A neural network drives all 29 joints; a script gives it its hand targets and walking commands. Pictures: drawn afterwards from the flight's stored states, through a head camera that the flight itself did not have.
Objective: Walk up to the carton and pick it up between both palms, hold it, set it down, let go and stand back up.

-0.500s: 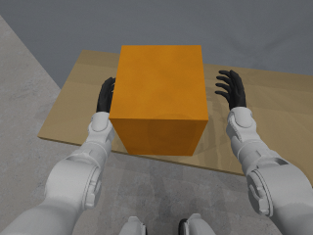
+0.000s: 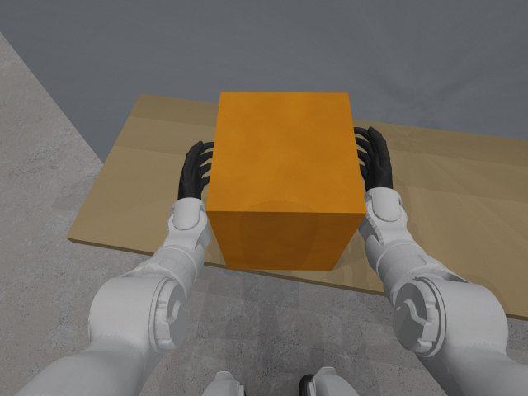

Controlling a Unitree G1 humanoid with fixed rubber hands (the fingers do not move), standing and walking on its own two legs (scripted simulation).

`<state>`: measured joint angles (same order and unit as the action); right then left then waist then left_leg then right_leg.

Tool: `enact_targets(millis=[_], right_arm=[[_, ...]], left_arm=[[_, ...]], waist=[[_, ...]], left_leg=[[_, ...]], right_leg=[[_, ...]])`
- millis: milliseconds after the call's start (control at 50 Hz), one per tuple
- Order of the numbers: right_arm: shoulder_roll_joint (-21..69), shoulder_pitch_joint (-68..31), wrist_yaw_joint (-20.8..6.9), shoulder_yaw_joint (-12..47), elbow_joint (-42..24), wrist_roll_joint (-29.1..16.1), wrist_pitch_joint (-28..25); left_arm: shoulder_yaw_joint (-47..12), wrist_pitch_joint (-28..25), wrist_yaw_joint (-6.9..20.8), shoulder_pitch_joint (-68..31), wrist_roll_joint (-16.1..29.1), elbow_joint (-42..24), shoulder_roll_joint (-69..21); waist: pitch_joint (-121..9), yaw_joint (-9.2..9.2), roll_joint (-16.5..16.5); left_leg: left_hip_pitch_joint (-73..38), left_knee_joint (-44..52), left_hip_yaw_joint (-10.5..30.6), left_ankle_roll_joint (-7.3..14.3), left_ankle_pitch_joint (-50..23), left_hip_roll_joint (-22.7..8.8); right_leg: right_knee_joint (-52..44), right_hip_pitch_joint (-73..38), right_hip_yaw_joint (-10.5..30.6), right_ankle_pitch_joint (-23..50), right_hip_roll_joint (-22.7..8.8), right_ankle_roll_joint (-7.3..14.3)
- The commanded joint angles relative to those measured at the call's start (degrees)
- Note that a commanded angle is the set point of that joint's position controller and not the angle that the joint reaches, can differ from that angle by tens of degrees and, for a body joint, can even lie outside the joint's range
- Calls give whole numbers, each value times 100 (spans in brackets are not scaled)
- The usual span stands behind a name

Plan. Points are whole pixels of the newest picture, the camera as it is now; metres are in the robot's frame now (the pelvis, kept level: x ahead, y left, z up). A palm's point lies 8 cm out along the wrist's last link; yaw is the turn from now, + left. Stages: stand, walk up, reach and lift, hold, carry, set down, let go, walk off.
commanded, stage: reach and lift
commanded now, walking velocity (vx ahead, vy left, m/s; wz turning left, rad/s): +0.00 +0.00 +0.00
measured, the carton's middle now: (281, 190) +0.46 -0.01 -0.03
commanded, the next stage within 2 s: none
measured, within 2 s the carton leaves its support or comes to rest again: neither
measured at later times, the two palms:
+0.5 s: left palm (195, 198) +0.43 +0.13 +0.00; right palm (378, 194) +0.42 -0.16 +0.01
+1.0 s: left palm (195, 198) +0.43 +0.13 +0.00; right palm (379, 193) +0.42 -0.16 +0.01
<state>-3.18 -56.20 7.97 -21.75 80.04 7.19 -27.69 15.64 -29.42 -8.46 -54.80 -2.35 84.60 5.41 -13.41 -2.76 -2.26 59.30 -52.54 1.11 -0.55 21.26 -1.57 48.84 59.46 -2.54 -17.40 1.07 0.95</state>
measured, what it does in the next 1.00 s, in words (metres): stands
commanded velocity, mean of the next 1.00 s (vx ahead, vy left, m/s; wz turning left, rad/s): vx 0.00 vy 0.00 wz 0.00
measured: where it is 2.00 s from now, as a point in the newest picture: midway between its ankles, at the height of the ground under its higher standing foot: outside the picture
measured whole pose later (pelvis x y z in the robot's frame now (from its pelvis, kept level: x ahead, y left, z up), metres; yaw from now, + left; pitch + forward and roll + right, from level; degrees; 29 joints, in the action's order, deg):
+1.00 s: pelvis +0.02 +0.00 +0.03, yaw +0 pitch +27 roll -2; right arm 2.2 -46.8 5.5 -39.1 72.1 29.1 -38.3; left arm 30.1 -37.0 -7.3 -45.0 -17.6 76.1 0.5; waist -9.5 -2.7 -4.0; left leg 50.3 -40.3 -0.2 -0.3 17.4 -2.2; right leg 35.8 50.2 -2.7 -13.0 1.2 1.0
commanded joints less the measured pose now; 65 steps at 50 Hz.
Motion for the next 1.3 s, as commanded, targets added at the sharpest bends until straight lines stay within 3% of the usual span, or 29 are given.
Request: enact_targets(millis=[0, 20, 40, 80, 100, 140, 160, 240, 300, 380, 420, 480, 560, 600, 640, 660, 720, 780, 800, 820, 880, 900, 960, 1060, 1100, 1140, 1200, 1240, 1280], right_arm=[[2599, -2231, -964, -70, -722, 1699, -395], [2842, -2002, -1099, -236, -569, 1940, -484], [2887, -1954, -1190, -387, -506, 2153, -531], [2931, -1711, -1253, -506, -392, 2411, -584], [2869, -1617, -1259, -530, -403, 2533, -587], [2913, -1220, -1302, -396, -118, 2436, -588], [2886, -1056, -1255, -403, -69, 2532, -607], [2707, -1451, -1178, -382, -385, 2722, -708], [3014, -1196, -1205, -358, -206, 2794, -747], [3132, -1068, -1260, -524, 17, 3025, -775], [3051, -1007, -1259, -512, 105, 3041, -746], [3090, -938, -1255, -554, 129, 3055, -761], [3168, -859, -1182, -416, 149, 3026, -797], [3246, -935, -1172, -522, 208, 3102, -820], [3437, -868, -1157, -421, 19, 3160, -867], [3345, -896, -1146, -510, 23, 3120, -890], [3539, -808, -1136, -378, 138, 3146, -890], [3444, -768, -1155, -453, 316, 2989, -827], [3379, -773, -1119, -433, 244, 2991, -819], [3365, -797, -1128, -465, 391, 2971, -800], [3457, -887, -1089, -300, 140, 3100, -882], [3589, -806, -1083, -289, 199, 3115, -869], [3504, -954, -1087, -267, 195, 3175, -969], [3579, -995, -1054, -329, 120, 3181, -1052], [3658, -977, -1027, -319, 124, 3143, -1085], [3730, -938, -1022, -218, 133, 3072, -1119], [3631, -960, -1012, -147, 255, 2994, -1196], [3672, -934, -1002, -234, 89, 3111, -1240], [3573, -987, -968, -134, 170, 3104, -1260]], left_arm=[[-178, -363, 764, -2892, -1182, -856, -2806], [-91, -407, 816, -2798, -1465, -703, -3046], [-38, -403, 875, -2698, -1623, -621, -3133], [4, -405, 923, -2325, -1753, -428, -2969], [73, -416, 915, -2249, -1881, -444, -2996], [72, -424, 844, -2032, -1948, -422, -2921], [-59, -486, 831, -1873, -1909, -557, -2839], [130, -616, 757, -1988, -1809, -319, -2773], [135, -668, 744, -1970, -1907, -422, -2923], [129, -648, 746, -1874, -2092, -211, -3010], [156, -617, 698, -1692, -2106, -278, -2891], [92, -589, 680, -1731, -2142, -369, -3017], [157, -637, 687, -1519, -2172, -440, -3095], [128, -666, 689, -1544, -2268, -448, -3301], [253, -708, 693, -1480, -2328, -386, -3230], [208, -702, 665, -1376, -2293, -405, -3191], [170, -701, 684, -1449, -2303, -577, -3340], [105, -584, 637, -1308, -2312, -376, -3271], [54, -539, 631, -1328, -2297, -460, -3254], [121, -559, 623, -1543, -2249, -609, -3221], [107, -643, 691, -1457, -2235, -562, -3323], [213, -682, 711, -1434, -2273, -374, -3291], [98, -768, 712, -1565, -2262, -564, -3343], [128, -744, 695, -1453, -2292, -628, -3532], [132, -756, 689, -1548, -2343, -722, -3512], [303, -746, 665, -1423, -2393, -736, -3361], [64, -798, 648, -1546, -2269, -819, -3545], [22, -794, 640, -1584, -2235, -786, -3596], [48, -831, 643, -1421, -2287, -692, -3461]], waist=[[-4080, -214, -458], [-3945, -306, -535], [-3696, -227, -553], [-3355, -222, -371], [-3265, -342, -115], [-2906, -253, -283], [-3043, -392, -262], [-3212, -268, 228], [-3147, -281, -48], [-2813, -159, -9], [-2740, -141, 112], [-2991, -114, -186], [-2970, -161, 100], [-2974, -110, -187], [-3101, 34, -14], [-3022, -133, -2], [-3049, 27, -99], [-3009, 6, -303], [-2960, -74, -120], [-2978, -60, -239], [-3060, 2, 11], [-2962, -85, 120], [-3106, -166, -56], [-3184, -98, 58], [-3179, 44, -59], [-3131, 31, 83], [-3259, 43, -47], [-3447, -25, -116], [-3635, -115, 73]], left_leg=[[-2975, 483, -478, -346, -2362, 232], [-3086, 593, -532, -395, -2504, 251], [-3104, 621, -473, -356, -2390, 207], [-3066, 728, -442, -340, -2186, 146], [-3004, 982, -408, -326, -2040, 168], [-2874, 997, -367, -317, -2181, 109], [-2866, 1098, -437, -314, -2187, 147], [-2647, 1153, -383, -180, -1928, 159], [-2529, 1133, -453, -206, -1829, 134], [-2589, 1317, -490, -217, -1759, 75], [-2375, 1318, -423, -171, -1701, 49], [-2601, 1370, -566, -300, -2221, 65], [-2314, 1381, -536, -198, -2019, 67], [-2447, 1404, -536, -280, -2160, 51], [-2472, 1476, -596, -200, -2274, 86], [-2404, 1408, -616, -202, -2289, 107], [-2337, 1425, -616, -257, -2302, 72], [-2551, 1464, -509, -271, -2453, 10], [-2641, 1425, -527, -292, -2558, -25], [-2609, 1459, -550, -312, -2506, -43], [-2323, 1434, -598, -214, -2393, 71], [-2175, 1448, -596, -212, -2278, 104], [-2340, 1523, -514, -227, -2164, 40], [-2434, 1417, -596, -225, -2280, 75], [-2384, 1398, -645, -263, -2372, 60], [-2132, 1512, -624, -219, -2321, 75], [-2401, 1450, -570, -265, -2502, 43], [-2526, 1543, -611, -262, -2338, 36], [-2525, 1433, -511, -295, -2508, 99]], right_leg=[[-636, -2228, -321, 2020, 82, -9], [-715, -2264, -355, 2105, 85, 15], [-693, -2235, -452, 2074, 89, 13], [-754, -2194, -507, 1926, 104, -14], [-1017, -2416, -445, 1887, 86, -53], [-1028, -2468, -381, 1909, 70, 22], [-1103, -2663, -390, 1991, 80, -37], [-1147, -2610, -405, 1898, 23, -84], [-1117, -2642, -377, 1903, 24, -39], [-1216, -2705, -433, 1658, 55, -55], [-1281, -2706, -392, 1688, 27, -22], [-1326, -2958, -424, 2173, 37, 12], [-1355, -3202, -336, 2292, 6, -10], [-1338, -3087, -370, 2294, 23, -3], [-1387, -3389, -351, 2551, -9, -21], [-1300, -3357, -342, 2561, -13, -46], [-1308, -3417, -305, 2604, 18, 39], [-1406, -3188, -313, 2518, 46, 33], [-1417, -3207, -347, 2507, 37, 57], [-1410, -3202, -325, 2483, 40, 110], [-1359, -3372, -281, 2737, 10, 21], [-1352, -3551, -267, 2801, 10, -1], [-1363, -3478, -341, 2728, -37, 31], [-1310, -3538, -309, 2716, 1, 12], [-1253, -3561, -308, 2770, 22, 22], [-1228, -3953, -253, 3031, 27, -15], [-1249, -3734, -296, 3006, 41, 29], [-1345, -3543, -378, 2775, 46, -10], [-1369, -3705, -310, 3199, 22, -6]])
